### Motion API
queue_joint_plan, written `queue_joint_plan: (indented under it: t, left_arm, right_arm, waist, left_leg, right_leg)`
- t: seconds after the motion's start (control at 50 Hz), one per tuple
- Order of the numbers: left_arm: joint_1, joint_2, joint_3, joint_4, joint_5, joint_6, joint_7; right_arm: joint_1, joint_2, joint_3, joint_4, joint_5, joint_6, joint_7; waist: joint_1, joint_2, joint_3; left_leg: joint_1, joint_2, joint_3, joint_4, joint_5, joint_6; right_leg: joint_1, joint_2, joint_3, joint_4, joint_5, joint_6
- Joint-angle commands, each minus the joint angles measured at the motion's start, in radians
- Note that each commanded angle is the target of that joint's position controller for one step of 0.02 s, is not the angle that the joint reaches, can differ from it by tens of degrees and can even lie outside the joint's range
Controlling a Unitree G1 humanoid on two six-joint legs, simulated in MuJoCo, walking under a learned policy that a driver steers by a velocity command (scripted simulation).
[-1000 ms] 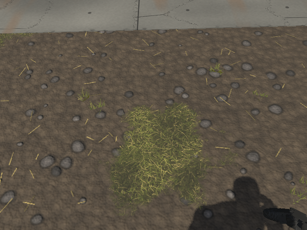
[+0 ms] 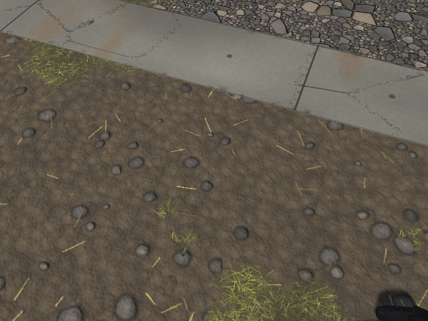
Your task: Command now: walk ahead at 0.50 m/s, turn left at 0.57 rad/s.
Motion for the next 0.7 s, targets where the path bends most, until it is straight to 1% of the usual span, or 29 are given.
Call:
queue_joint_plan:
  t: [0.02, 0.04, 0.06, 0.08, 0.1, 0.12, 0.14, 0.16, 0.18, 0.2, 0.22, 0.26, 0.3, 0.34, 0.38, 0.42, 0.44, 0.48, 0.5, 0.52, 0.54, 0.56, 0.58, 0.6, 0.62, 0.64, 0.66, 0.68, 0.7]
  left_arm:
    - [-0.036, 0.137, 0.018, -0.084, 0.023, -0.004, 0.01]
    - [0.015, 0.023, -0.02, -0.149, 0.042, -0.033, 0.002]
    - [-0.073, 0.115, -0.006, -0.152, 0.009, -0.07, -0.013]
    - [-0.148, 0.137, -0.002, -0.176, -0.021, -0.085, -0.02]
    - [-0.153, 0.119, -0.007, -0.174, -0.005, -0.092, -0.014]
    - [-0.143, 0.126, -0.001, -0.156, 0.022, -0.088, -0.006]
    - [-0.115, 0.125, 0.001, -0.145, 0.028, -0.075, -0.008]
    - [-0.098, 0.121, 0.002, -0.141, 0.03, -0.063, -0.01]
    - [-0.087, 0.106, -0.001, -0.134, 0.033, -0.053, -0.011]
    - [-0.097, 0.091, -0.005, -0.134, 0.036, -0.045, -0.011]
    - [-0.13, 0.075, -0.011, -0.144, 0.037, -0.04, -0.009]
    - [-0.194, 0.056, -0.021, -0.159, 0.037, -0.038, -0.012]
    - [-0.254, 0.044, -0.028, -0.169, 0.031, -0.041, -0.019]
    - [-0.312, 0.04, -0.032, -0.183, 0.022, -0.046, -0.027]
    - [-0.355, 0.05, -0.031, -0.198, 0.016, -0.051, -0.036]
    - [-0.378, 0.061, -0.029, -0.212, 0.017, -0.058, -0.046]
    - [-0.374, 0.067, -0.027, -0.215, 0.018, -0.06, -0.05]
    - [-0.331, 0.082, -0.021, -0.208, 0.019, -0.064, -0.054]
    - [-0.263, 0.099, -0.01, -0.191, 0.02, -0.066, -0.051]
    - [-0.134, 0.135, 0.009, -0.154, 0.025, -0.067, -0.045]
    - [0.037, 0.194, 0.023, -0.129, 0.037, -0.067, -0.039]
    - [0.114, 0.262, 0.043, -0.095, 0.034, -0.059, -0.044]
    - [0.123, 0.163, 0.017, -0.093, 0.008, -0.057, -0.048]
    - [0.052, 0.124, 0.003, -0.103, 0.011, -0.054, -0.043]
    - [-0.015, 0.112, -0.004, -0.117, 0.023, -0.049, -0.039]
    - [-0.055, 0.093, -0.012, -0.12, 0.031, -0.046, -0.039]
    - [-0.076, 0.076, -0.019, -0.122, 0.04, -0.05, -0.038]
    - [-0.083, 0.072, -0.021, -0.119, 0.039, -0.052, -0.038]
    - [-0.08, 0.076, -0.02, -0.113, 0.033, -0.055, -0.038]
  right_arm:
    - [0.388, -0.27, -0.115, 0.028, 0.008, 0.01, -0.033]
    - [0.308, -0.355, -0.118, -0.004, 0.013, -0.001, -0.034]
    - [0.328, -0.266, -0.089, -0.028, 0.005, -0.018, -0.023]
    - [0.313, -0.211, -0.073, -0.014, -0.003, -0.033, -0.021]
    - [0.26, -0.19, -0.065, -0.014, -0.002, -0.041, -0.02]
    - [0.195, -0.145, -0.052, -0.021, -0.005, -0.044, -0.025]
    - [0.157, -0.127, -0.042, -0.038, -0.019, -0.044, -0.031]
    - [0.146, -0.128, -0.042, -0.04, -0.024, -0.046, -0.034]
    - [0.147, -0.129, -0.041, -0.033, -0.021, -0.051, -0.037]
    - [0.16, -0.136, -0.042, -0.022, -0.019, -0.055, -0.041]
    - [0.173, -0.146, -0.044, -0.011, -0.017, -0.057, -0.047]
    - [0.196, -0.152, -0.044, 0.008, -0.014, -0.058, -0.055]
    - [0.217, -0.155, -0.043, 0.025, -0.011, -0.057, -0.059]
    - [0.248, -0.164, -0.043, 0.047, -0.008, -0.058, -0.059]
    - [0.279, -0.166, -0.044, 0.071, -0.004, -0.056, -0.057]
    - [0.302, -0.168, -0.046, 0.091, -0.003, -0.049, -0.059]
    - [0.307, -0.171, -0.048, 0.099, -0.003, -0.045, -0.061]
    - [0.302, -0.179, -0.052, 0.108, -0.002, -0.036, -0.065]
    - [0.284, -0.183, -0.052, 0.106, -0.002, -0.032, -0.067]
    - [0.277, -0.163, -0.043, 0.103, -0.007, -0.028, -0.067]
    - [0.279, -0.12, -0.022, 0.08, -0.024, -0.027, -0.07]
    - [0.423, -0.028, 0.003, 0.072, -0.01, -0.046, -0.064]
    - [0.368, -0.108, -0.008, 0.083, 0.002, -0.059, -0.061]
    - [0.263, -0.16, -0.023, 0.056, 0.018, -0.066, -0.057]
    - [0.199, -0.153, -0.02, 0.04, 0.012, -0.07, -0.059]
    - [0.168, -0.144, -0.022, 0.032, -0.004, -0.072, -0.059]
    - [0.185, -0.134, -0.025, 0.036, -0.009, -0.068, -0.058]
    - [0.208, -0.117, -0.023, 0.044, -0.008, -0.062, -0.057]
    - [0.223, -0.1, -0.02, 0.05, -0.007, -0.055, -0.057]
  waist:
    - [-0.235, 0.057, -0.227]
    - [-0.112, 0.289, -0.32]
    - [-0.188, 0.133, -0.382]
    - [-0.188, 0.088, -0.255]
    - [-0.138, 0.0, -0.163]
    - [-0.101, -0.007, -0.133]
    - [-0.07, 0.012, -0.111]
    - [-0.058, 0.03, -0.108]
    - [-0.051, 0.022, -0.104]
    - [-0.052, 0.016, -0.094]
    - [-0.059, 0.012, -0.076]
    - [-0.084, 0.018, -0.053]
    - [-0.112, 0.031, -0.035]
    - [-0.139, 0.042, -0.01]
    - [-0.155, 0.043, 0.014]
    - [-0.158, 0.047, 0.026]
    - [-0.151, 0.053, 0.027]
    - [-0.123, 0.074, 0.011]
    - [-0.08, 0.077, -0.027]
    - [-0.018, 0.057, -0.12]
    - [0.047, -0.03, -0.274]
    - [-0.009, -0.321, -0.395]
    - [0.035, -0.248, -0.363]
    - [0.037, -0.171, -0.213]
    - [0.013, -0.091, -0.135]
    - [-0.01, -0.07, -0.073]
    - [-0.041, -0.093, -0.065]
    - [-0.057, -0.111, -0.065]
    - [-0.067, -0.113, -0.065]
  left_leg:
    - [0.638, 0.029, -0.164, -0.064, 0.009, 0.126]
    - [0.896, 0.261, -0.775, -0.236, -0.216, 0.326]
    - [0.913, 0.292, -0.86, -0.334, -0.288, 0.31]
    - [0.824, 0.261, -0.712, -0.329, -0.222, 0.264]
    - [0.673, 0.215, -0.589, -0.322, -0.099, 0.228]
    - [0.561, 0.184, -0.49, -0.324, 0.011, 0.2]
    - [0.473, 0.166, -0.444, -0.348, 0.094, 0.197]
    - [0.422, 0.162, -0.424, -0.365, 0.165, 0.207]
    - [0.387, 0.154, -0.381, -0.377, 0.227, 0.21]
    - [0.363, 0.143, -0.34, -0.391, 0.255, 0.206]
    - [0.35, 0.131, -0.307, -0.405, 0.266, 0.198]
    - [0.348, 0.105, -0.252, -0.418, 0.255, 0.169]
    - [0.344, 0.084, -0.215, -0.423, 0.183, 0.139]
    - [0.349, 0.095, -0.219, -0.432, 0.104, 0.129]
    - [0.4, 0.123, -0.241, -0.416, 0.082, 0.128]
    - [0.482, 0.158, -0.266, -0.378, 0.114, 0.122]
    - [0.516, 0.175, -0.277, -0.358, 0.143, 0.115]
    - [0.559, 0.188, -0.286, -0.307, 0.26, 0.094]
    - [0.559, 0.165, -0.265, -0.229, 0.414, 0.077]
    - [0.523, 0.109, -0.221, -0.071, 0.521, 0.052]
    - [0.355, 0.045, -0.173, 0.212, 0.328, 0.013]
    - [-0.043, -0.128, -0.12, 0.567, -0.303, -0.066]
    - [-0.179, -0.102, -0.224, 0.675, -0.439, -0.062]
    - [-0.241, -0.049, -0.207, 0.693, -0.357, -0.053]
    - [-0.219, 0.001, -0.164, 0.655, -0.272, -0.052]
    - [-0.196, 0.031, -0.151, 0.591, -0.218, -0.057]
    - [-0.138, 0.058, -0.154, 0.549, -0.179, -0.059]
    - [-0.101, 0.065, -0.147, 0.52, -0.165, -0.066]
    - [-0.088, 0.07, -0.137, 0.49, -0.161, -0.074]
  right_leg:
    - [-0.357, -0.131, 0.025, 0.636, 0.675, -0.076]
    - [-0.777, 0.097, 0.161, 0.981, -0.127, -0.018]
    - [-0.875, 0.062, 0.369, 1.043, -0.13, -0.044]
    - [-0.927, 0.024, 0.357, 1.015, -0.05, -0.068]
    - [-0.888, -0.02, 0.356, 0.915, 0.031, -0.075]
    - [-0.817, -0.058, 0.354, 0.823, 0.08, -0.071]
    - [-0.751, -0.075, 0.354, 0.793, 0.118, -0.066]
    - [-0.712, -0.077, 0.349, 0.763, 0.131, -0.053]
    - [-0.693, -0.077, 0.336, 0.726, 0.145, -0.039]
    - [-0.689, -0.074, 0.326, 0.679, 0.181, -0.027]
    - [-0.703, -0.071, 0.318, 0.621, 0.231, -0.016]
    - [-0.709, -0.062, 0.314, 0.479, 0.371, -0.006]
    - [-0.677, -0.04, 0.307, 0.341, 0.502, -0.008]
    - [-0.652, -0.019, 0.297, 0.252, 0.575, -0.015]
    - [-0.67, -0.011, 0.304, 0.2, 0.571, -0.031]
    - [-0.704, -0.003, 0.31, 0.158, 0.514, -0.056]
    - [-0.704, 0.0, 0.311, 0.141, 0.477, -0.071]
    - [-0.645, 0.018, 0.293, 0.121, 0.396, -0.1]
    - [-0.54, 0.046, 0.263, 0.097, 0.38, -0.122]
    - [-0.346, 0.053, 0.252, 0.093, 0.411, -0.154]
    - [-0.056, -0.104, 0.427, 0.131, 0.442, -0.223]
    - [0.287, -0.314, 0.888, 0.041, 0.214, -0.383]
    - [0.285, -0.313, 1.013, -0.063, 0.0, -0.367]
    - [0.164, -0.286, 0.873, -0.083, -0.011, -0.322]
    - [0.032, -0.248, 0.764, -0.099, 0.08, -0.298]
    - [-0.078, -0.216, 0.693, -0.127, 0.184, -0.298]
    - [-0.143, -0.188, 0.639, -0.148, 0.263, -0.291]
    - [-0.177, -0.171, 0.601, -0.17, 0.312, -0.293]
    - [-0.198, -0.164, 0.566, -0.187, 0.353, -0.301]
Velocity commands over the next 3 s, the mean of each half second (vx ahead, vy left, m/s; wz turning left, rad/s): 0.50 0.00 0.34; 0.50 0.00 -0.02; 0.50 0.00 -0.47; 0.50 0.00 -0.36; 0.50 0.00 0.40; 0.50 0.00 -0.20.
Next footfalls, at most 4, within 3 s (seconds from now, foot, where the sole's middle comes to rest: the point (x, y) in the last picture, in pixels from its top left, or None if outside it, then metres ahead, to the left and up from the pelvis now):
0.52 right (261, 313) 0.49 -0.09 -0.76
1.06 left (177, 232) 0.74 0.20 -0.76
1.56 right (262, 178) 0.98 -0.09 -0.76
2.10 left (238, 108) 1.35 0.01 -0.76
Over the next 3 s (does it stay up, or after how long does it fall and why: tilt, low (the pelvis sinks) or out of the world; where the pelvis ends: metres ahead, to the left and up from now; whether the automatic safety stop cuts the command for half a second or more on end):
stays up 1.65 -0.14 0.02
